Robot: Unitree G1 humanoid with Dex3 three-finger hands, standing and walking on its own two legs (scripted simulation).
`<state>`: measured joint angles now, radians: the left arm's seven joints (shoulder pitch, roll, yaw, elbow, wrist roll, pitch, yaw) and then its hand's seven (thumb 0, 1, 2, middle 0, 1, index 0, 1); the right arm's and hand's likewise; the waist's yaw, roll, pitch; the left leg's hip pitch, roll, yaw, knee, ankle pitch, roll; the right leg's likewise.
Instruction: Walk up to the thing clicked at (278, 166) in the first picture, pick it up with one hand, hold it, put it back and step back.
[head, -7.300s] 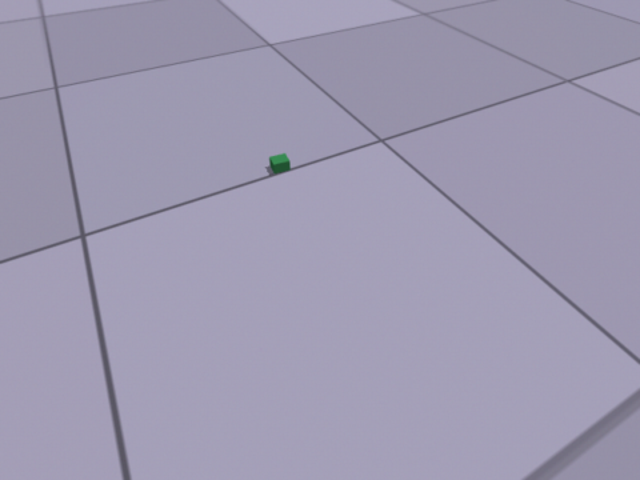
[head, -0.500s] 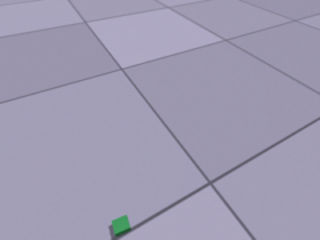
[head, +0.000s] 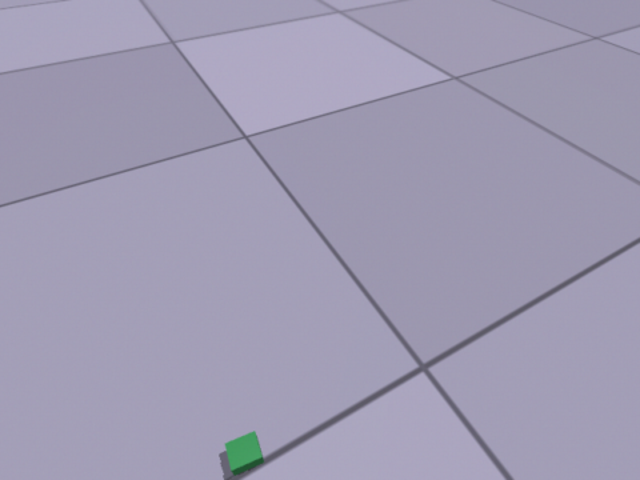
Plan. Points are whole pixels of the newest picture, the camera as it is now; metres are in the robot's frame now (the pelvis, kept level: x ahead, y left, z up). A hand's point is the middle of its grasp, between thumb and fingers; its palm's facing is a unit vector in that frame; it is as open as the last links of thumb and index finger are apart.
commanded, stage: stand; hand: left
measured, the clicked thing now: (244, 453) +0.36 +0.22 -0.75
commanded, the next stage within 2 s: walk up in 1.12 s
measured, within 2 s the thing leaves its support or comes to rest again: neither
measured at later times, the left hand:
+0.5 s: hand out of the picture +0.08 +0.25 -0.16, palm faces -0.03 -0.94 -0.34, open 7.4 cm
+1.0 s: hand out of the picture +0.07 +0.25 -0.16, palm faces -0.03 -0.94 -0.34, open 7.4 cm
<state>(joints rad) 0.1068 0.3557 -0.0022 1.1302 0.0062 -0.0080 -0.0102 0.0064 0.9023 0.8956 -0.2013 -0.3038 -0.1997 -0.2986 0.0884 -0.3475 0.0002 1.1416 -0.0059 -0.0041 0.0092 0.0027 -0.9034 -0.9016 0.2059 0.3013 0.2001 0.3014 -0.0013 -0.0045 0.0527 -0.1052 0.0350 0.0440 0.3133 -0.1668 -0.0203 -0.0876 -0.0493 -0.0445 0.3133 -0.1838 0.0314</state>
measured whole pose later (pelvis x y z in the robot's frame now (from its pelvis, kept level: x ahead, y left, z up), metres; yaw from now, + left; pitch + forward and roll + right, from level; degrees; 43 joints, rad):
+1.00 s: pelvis +0.00 +0.00 +0.00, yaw +0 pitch -2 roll +0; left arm 0.12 0.36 0.00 1.12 0.01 -0.01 -0.01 0.01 0.90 0.90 -0.20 -0.30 -0.20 -0.30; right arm 0.10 -0.35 0.00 1.14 -0.01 0.00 0.01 0.00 -0.90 -0.90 0.21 0.30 0.20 0.30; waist 0.00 0.00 0.05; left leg -0.10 0.04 0.05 0.31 -0.17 -0.02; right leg -0.08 -0.05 -0.04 0.31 -0.18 0.03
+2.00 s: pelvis -0.05 -0.02 -0.02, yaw -1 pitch -3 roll +0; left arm 0.17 0.35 0.03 1.03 0.02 0.03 -0.02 0.01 0.90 0.90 -0.20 -0.30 -0.20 -0.30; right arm 0.13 -0.38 -0.04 0.98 0.00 0.01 0.01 0.00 -0.90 -0.90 0.21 0.30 0.20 0.30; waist 0.00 0.02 0.12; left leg -0.28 0.05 -0.01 0.52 -0.19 -0.02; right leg -0.14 0.01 0.03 0.53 -0.34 0.00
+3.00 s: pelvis -0.04 +0.00 +0.00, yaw -2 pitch -3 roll +0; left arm 0.11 0.35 0.02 1.14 0.00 0.02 -0.02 0.01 0.90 0.90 -0.20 -0.30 -0.20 -0.30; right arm 0.08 -0.33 -0.01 1.12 0.00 -0.01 0.00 0.00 -0.90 -0.90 0.21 0.30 0.20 0.30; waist 0.00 -0.01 0.06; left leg -0.16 0.02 0.02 0.32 -0.12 -0.01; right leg -0.02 -0.02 0.05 0.30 -0.23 0.03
